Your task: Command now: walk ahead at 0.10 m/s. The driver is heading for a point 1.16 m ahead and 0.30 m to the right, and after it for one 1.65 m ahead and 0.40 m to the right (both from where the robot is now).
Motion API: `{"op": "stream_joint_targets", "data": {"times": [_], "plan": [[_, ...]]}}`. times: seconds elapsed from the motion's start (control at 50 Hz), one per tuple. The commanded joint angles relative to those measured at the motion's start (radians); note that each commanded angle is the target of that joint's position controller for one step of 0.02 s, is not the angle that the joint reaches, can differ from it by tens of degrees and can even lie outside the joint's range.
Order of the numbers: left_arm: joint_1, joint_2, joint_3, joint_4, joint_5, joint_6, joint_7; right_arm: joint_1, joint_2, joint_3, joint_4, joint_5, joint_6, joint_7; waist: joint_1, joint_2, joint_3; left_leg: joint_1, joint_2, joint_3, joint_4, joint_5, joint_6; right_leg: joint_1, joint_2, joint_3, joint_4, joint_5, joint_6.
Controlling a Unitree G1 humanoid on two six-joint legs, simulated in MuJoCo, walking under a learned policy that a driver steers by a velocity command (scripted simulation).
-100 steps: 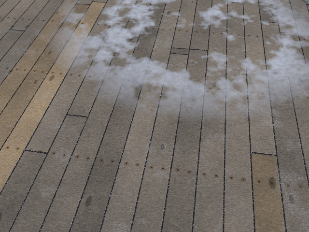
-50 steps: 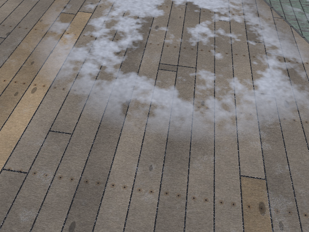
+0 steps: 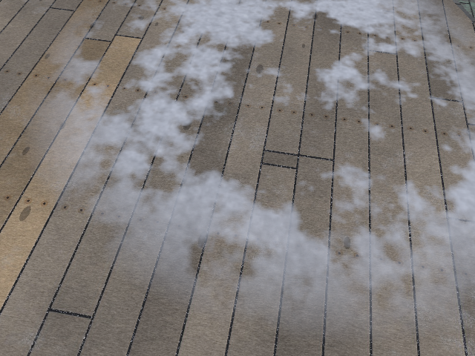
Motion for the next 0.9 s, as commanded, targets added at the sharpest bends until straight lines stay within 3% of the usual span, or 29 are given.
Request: {"op": "stream_joint_targets", "data": {"times": [0.02, 0.04, 0.08, 0.14, 0.16, 0.18, 0.2, 0.24, 0.26, 0.3, 0.32, 0.38, 0.4, 0.42, 0.44, 0.46, 0.48, 0.5, 0.52, 0.54, 0.58, 0.62, 0.7, 0.78, 0.84, 0.88, 0.9], "plan": [[0.137, 0.038, 0.008, 0.003, 0.008, 0.02, 0.019, -0.049, -0.134, -0.028, -0.045, -0.007, 0.0, -0.01, 0.035, 0.157, -0.178, 0.067, 0.229, -0.198, -0.18, 0.22, 0.181, 0.121, -0.025, -0.01, -0.178, 0.104, 0.01], [0.145, 0.036, 0.008, 0.013, 0.01, 0.024, 0.017, -0.046, -0.134, -0.028, -0.038, -0.002, 0.002, -0.014, 0.04, 0.145, -0.202, 0.065, 0.235, -0.182, -0.184, 0.167, 0.177, 0.17, -0.025, -0.016, -0.237, 0.187, 0.005], [0.119, 0.051, 0.014, 0.005, 0.015, 0.033, 0.009, -0.068, -0.166, -0.035, -0.038, 0.015, 0.013, -0.026, 0.048, 0.144, -0.189, 0.024, 0.227, -0.157, -0.19, -0.063, 0.152, 0.24, -0.004, -0.053, -0.335, 0.332, -0.016], [0.021, 0.104, 0.03, -0.06, 0.028, 0.043, 0.008, -0.026, -0.179, -0.044, -0.02, 0.023, 0.034, -0.049, 0.023, 0.122, -0.078, 0.005, 0.204, -0.155, -0.19, -0.398, 0.076, 0.162, -0.026, -0.016, -0.404, 0.339, -0.089], [-0.001, 0.139, 0.038, -0.078, 0.022, 0.042, 0.011, 0.006, -0.172, -0.047, -0.019, 0.019, 0.04, -0.055, -0.005, 0.041, -0.036, 0.023, 0.158, -0.111, -0.136, -0.416, 0.041, 0.1, -0.069, 0.044, -0.474, 0.363, -0.125], [-0.023, 0.183, 0.054, -0.081, 0.009, 0.04, 0.014, 0.025, -0.146, -0.047, -0.025, 0.016, 0.045, -0.066, -0.036, -0.087, -0.005, 0.05, 0.071, -0.014, -0.069, -0.369, 0.004, 0.024, -0.089, 0.114, -0.541, 0.284, -0.158], [-0.022, 0.182, 0.062, -0.091, 0.007, 0.032, 0.012, 0.001, -0.132, -0.046, -0.029, 0.015, 0.047, -0.075, -0.014, -0.153, 0.002, 0.096, 0.011, 0.053, 0.052, -0.262, -0.025, -0.015, -0.123, 0.201, -0.622, 0.243, -0.182], [-0.012, 0.187, 0.07, -0.1, 0.012, 0.015, 0.017, -0.026, -0.119, -0.053, -0.045, 0.016, 0.05, -0.08, 0.0, -0.204, 0.001, 0.011, -0.032, 0.032, 0.17, -0.233, -0.035, 0.058, -0.184, 0.327, -0.664, 0.353, -0.226], [-0.016, 0.184, 0.075, -0.11, 0.011, 0.004, 0.019, -0.018, -0.116, -0.056, -0.048, 0.014, 0.049, -0.077, 0.003, -0.217, -0.029, -0.029, -0.032, -0.004, 0.235, -0.295, -0.034, 0.119, -0.207, 0.358, -0.645, 0.468, -0.248], [-0.008, 0.183, 0.083, -0.117, 0.003, -0.012, 0.024, -0.018, -0.126, -0.063, -0.057, 0.023, 0.04, -0.064, 0.009, -0.177, -0.085, -0.115, -0.017, -0.083, 0.357, -0.435, -0.03, 0.238, -0.245, 0.395, -0.605, 0.692, -0.278], [-0.027, 0.183, 0.087, -0.124, -0.007, -0.012, 0.027, -0.012, -0.13, -0.065, -0.058, 0.031, 0.035, -0.06, -0.001, -0.143, -0.104, -0.122, -0.005, -0.097, 0.33, -0.422, -0.034, 0.272, -0.237, 0.384, -0.586, 0.754, -0.263], [-0.098, 0.193, 0.097, -0.152, -0.027, 0.021, 0.036, 0.018, -0.121, -0.061, -0.053, 0.041, 0.021, -0.048, -0.025, -0.125, -0.151, 0.034, -0.021, -0.074, 0.103, -0.238, -0.055, 0.259, -0.167, 0.339, -0.547, 0.793, -0.209], [-0.126, 0.19, 0.097, -0.164, -0.03, 0.032, 0.038, 0.066, -0.126, -0.065, -0.039, 0.043, 0.02, -0.042, -0.054, -0.125, -0.163, 0.132, -0.032, -0.052, -0.017, -0.123, -0.054, 0.225, -0.134, 0.321, -0.528, 0.751, -0.186], [-0.124, 0.167, 0.091, -0.174, -0.028, 0.039, 0.039, 0.106, -0.152, -0.075, -0.028, 0.041, 0.023, -0.037, -0.065, -0.097, -0.177, 0.249, -0.001, -0.058, -0.111, -0.012, -0.044, 0.165, -0.092, 0.296, -0.489, 0.628, -0.148], [-0.088, 0.101, 0.074, -0.18, -0.014, 0.044, 0.036, 0.128, -0.22, -0.092, -0.033, 0.024, 0.031, -0.043, -0.042, 0.077, -0.192, 0.387, 0.174, -0.222, -0.155, 0.096, 0.011, 0.018, 0.0, 0.209, -0.304, 0.374, -0.091], [-0.04, 0.056, 0.066, -0.198, -0.008, 0.039, 0.033, 0.083, -0.29, -0.101, -0.056, -0.007, 0.043, -0.045, -0.003, 0.33, -0.156, 0.392, 0.387, -0.482, -0.186, 0.274, 0.17, -0.189, 0.149, 0.105, -0.134, -0.086, -0.038], [-0.015, 0.154, 0.091, -0.188, -0.001, 0.03, 0.028, 0.073, -0.242, -0.086, -0.079, -0.021, 0.039, -0.046, -0.007, 0.253, -0.163, 0.348, 0.461, -0.514, -0.182, 0.288, 0.259, -0.197, 0.077, 0.142, 0.091, -0.13, -0.016], [-0.006, 0.197, 0.11, -0.167, -0.016, 0.031, 0.023, 0.016, -0.193, -0.071, -0.099, -0.015, 0.032, -0.048, 0.016, 0.16, -0.124, 0.317, 0.406, -0.406, -0.165, 0.277, 0.236, -0.209, 0.061, 0.146, 0.179, -0.064, -0.012], [0.011, 0.184, 0.113, -0.148, -0.017, 0.04, 0.027, -0.028, -0.183, -0.068, -0.111, -0.002, 0.029, -0.049, 0.033, 0.119, -0.095, 0.307, 0.336, -0.304, -0.153, 0.225, 0.184, -0.224, 0.048, 0.129, 0.199, 0.003, -0.001], [0.002, 0.171, 0.111, -0.147, -0.013, 0.046, 0.028, -0.023, -0.179, -0.067, -0.113, 0.014, 0.027, -0.053, 0.02, 0.12, -0.091, 0.33, 0.309, -0.261, -0.173, 0.082, 0.153, -0.263, 0.025, 0.115, 0.198, 0.085, 0.008], [-0.062, 0.131, 0.098, -0.181, -0.017, 0.045, 0.012, 0.036, -0.178, -0.065, -0.093, 0.023, 0.025, -0.065, -0.025, 0.152, -0.063, 0.333, 0.279, -0.216, -0.247, -0.15, 0.147, -0.293, -0.001, 0.069, 0.161, 0.188, 0.021], [-0.13, 0.118, 0.091, -0.221, -0.021, 0.031, -0.004, 0.089, -0.193, -0.069, -0.078, 0.023, 0.019, -0.074, -0.064, 0.159, -0.049, 0.392, 0.296, -0.219, -0.299, -0.26, 0.156, -0.334, -0.018, 0.043, 0.084, 0.221, 0.03], [-0.181, 0.092, 0.08, -0.264, -0.016, 0.006, -0.024, 0.131, -0.23, -0.086, -0.064, 0.025, -0.001, -0.067, -0.088, 0.131, -0.04, 0.462, 0.335, -0.172, -0.334, -0.242, 0.156, -0.346, -0.053, 0.024, -0.058, 0.26, 0.021], [-0.207, 0.054, 0.06, -0.28, -0.016, -0.012, -0.041, 0.163, -0.238, -0.097, -0.042, 0.032, -0.015, -0.041, -0.091, 0.13, 0.0, 0.405, 0.326, -0.093, -0.361, -0.207, 0.157, -0.251, -0.057, -0.015, -0.218, 0.279, -0.026], [-0.226, 0.057, 0.053, -0.279, -0.018, -0.018, -0.052, 0.183, -0.249, -0.106, -0.023, 0.047, -0.018, -0.018, -0.089, 0.14, 0.016, 0.363, 0.32, -0.043, -0.348, -0.169, 0.154, -0.139, -0.04, -0.063, -0.32, 0.261, -0.06], [-0.217, 0.069, 0.053, -0.275, -0.018, -0.019, -0.059, 0.185, -0.261, -0.109, -0.01, 0.062, -0.012, -0.008, -0.066, 0.144, 0.017, 0.344, 0.333, -0.033, -0.319, -0.147, 0.148, -0.06, -0.025, -0.086, -0.384, 0.268, -0.086], [-0.177, 0.073, 0.056, -0.26, -0.015, -0.02, -0.06, 0.166, -0.263, -0.109, -0.007, 0.071, -0.007, -0.006, -0.029, 0.135, 0.009, 0.308, 0.329, -0.012, -0.277, -0.123, 0.134, 0.027, -0.009, -0.109, -0.441, 0.304, -0.102]]}}
Velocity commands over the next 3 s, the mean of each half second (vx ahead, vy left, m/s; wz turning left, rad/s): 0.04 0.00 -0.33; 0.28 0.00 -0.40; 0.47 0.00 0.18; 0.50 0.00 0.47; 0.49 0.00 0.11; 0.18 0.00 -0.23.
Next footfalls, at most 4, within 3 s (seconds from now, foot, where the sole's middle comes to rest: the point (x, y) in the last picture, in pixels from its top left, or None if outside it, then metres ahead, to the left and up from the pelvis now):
0.14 right None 0.08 -0.14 -0.77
0.44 left None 0.13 0.10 -0.77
0.94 right None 0.16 -0.21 -0.77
1.46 left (299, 316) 0.57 -0.16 -0.77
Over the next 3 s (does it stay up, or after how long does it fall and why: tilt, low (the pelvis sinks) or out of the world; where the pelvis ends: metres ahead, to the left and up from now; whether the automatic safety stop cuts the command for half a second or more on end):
stays up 1.09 -0.28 0.00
